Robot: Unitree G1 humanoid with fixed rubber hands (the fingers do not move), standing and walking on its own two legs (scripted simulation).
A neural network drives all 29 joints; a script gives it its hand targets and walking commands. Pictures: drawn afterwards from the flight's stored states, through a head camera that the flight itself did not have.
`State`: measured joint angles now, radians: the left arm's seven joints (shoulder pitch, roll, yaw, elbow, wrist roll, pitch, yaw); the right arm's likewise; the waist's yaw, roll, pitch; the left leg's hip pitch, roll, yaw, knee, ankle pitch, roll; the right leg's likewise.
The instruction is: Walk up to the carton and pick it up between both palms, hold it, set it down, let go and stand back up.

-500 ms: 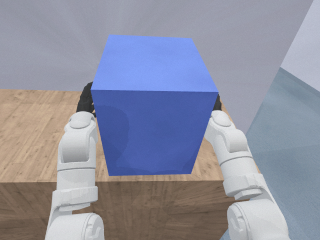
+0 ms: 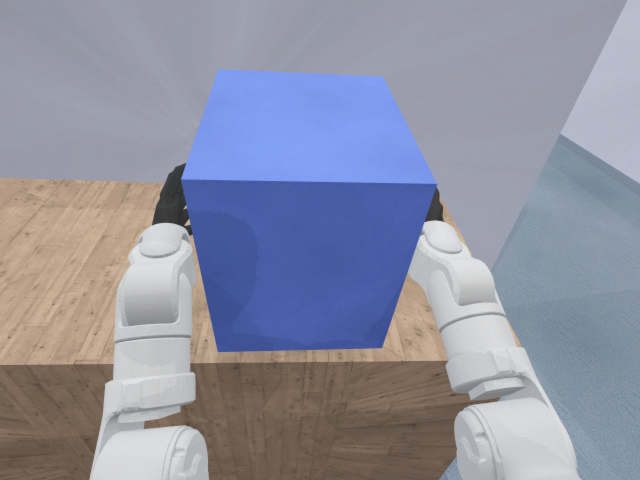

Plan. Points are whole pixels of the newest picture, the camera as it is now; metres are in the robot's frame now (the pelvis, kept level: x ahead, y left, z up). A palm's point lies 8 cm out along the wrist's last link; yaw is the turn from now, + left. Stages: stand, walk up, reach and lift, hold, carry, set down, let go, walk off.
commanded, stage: hold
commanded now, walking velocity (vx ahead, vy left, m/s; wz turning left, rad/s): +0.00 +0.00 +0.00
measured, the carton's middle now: (301, 211) +0.40 +0.01 +0.19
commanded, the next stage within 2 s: set down in 0.10 s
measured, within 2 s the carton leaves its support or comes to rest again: neither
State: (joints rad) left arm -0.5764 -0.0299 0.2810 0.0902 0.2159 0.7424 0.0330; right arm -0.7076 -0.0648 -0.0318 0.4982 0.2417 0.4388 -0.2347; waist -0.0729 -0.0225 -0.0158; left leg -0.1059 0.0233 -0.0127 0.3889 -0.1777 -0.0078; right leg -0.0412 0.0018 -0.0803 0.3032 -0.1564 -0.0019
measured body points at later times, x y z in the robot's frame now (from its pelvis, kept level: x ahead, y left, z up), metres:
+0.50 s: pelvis +0.01 +0.00 +0.00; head -0.04 +0.02 +0.45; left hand +0.39 +0.16 +0.18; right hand +0.39 -0.15 +0.17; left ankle +0.03 +0.12 -0.75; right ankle +0.01 -0.12 -0.75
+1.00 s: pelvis +0.02 +0.00 +0.00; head +0.01 +0.02 +0.45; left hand +0.42 +0.15 +0.14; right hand +0.42 -0.16 +0.13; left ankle +0.03 +0.12 -0.75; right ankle +0.01 -0.12 -0.75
